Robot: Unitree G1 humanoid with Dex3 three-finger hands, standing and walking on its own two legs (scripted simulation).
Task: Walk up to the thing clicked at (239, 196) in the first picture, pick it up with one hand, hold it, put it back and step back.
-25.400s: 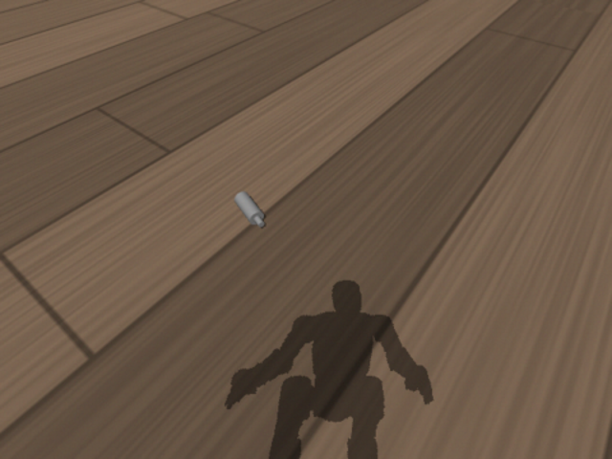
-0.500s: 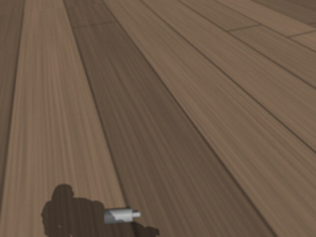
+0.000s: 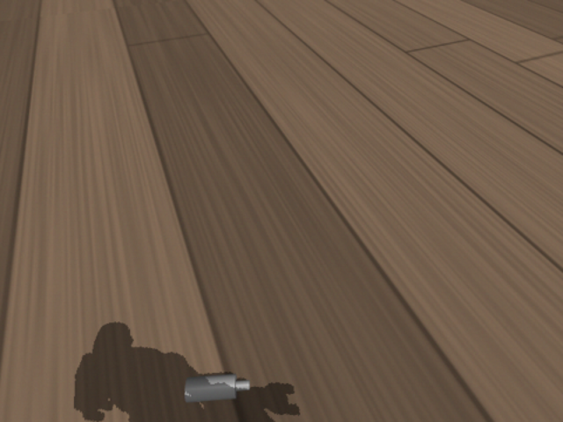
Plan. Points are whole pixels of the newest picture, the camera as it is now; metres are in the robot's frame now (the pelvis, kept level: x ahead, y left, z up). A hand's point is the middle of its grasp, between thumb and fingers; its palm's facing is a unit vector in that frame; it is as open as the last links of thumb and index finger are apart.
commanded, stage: stand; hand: left
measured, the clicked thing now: (218, 387) +0.36 +0.21 -0.74
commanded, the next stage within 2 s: none
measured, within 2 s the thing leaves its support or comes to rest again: neither
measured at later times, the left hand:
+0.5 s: hand out of the picture +0.09 +0.24 -0.15, palm faces -0.01 -0.94 -0.34, open 7.4 cm
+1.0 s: hand out of the picture +0.08 +0.24 -0.15, palm faces -0.02 -0.94 -0.34, open 7.4 cm
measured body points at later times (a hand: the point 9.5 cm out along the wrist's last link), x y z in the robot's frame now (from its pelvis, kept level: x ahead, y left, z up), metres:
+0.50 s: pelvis +0.01 -0.01 +0.00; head +0.02 -0.01 +0.45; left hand +0.09 +0.29 -0.13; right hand +0.09 -0.31 -0.13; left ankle +0.01 +0.12 -0.74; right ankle +0.01 -0.15 -0.74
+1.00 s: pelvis +0.00 -0.01 +0.00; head +0.01 -0.01 +0.45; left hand +0.08 +0.29 -0.13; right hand +0.07 -0.31 -0.13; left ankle +0.01 +0.12 -0.74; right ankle +0.01 -0.15 -0.74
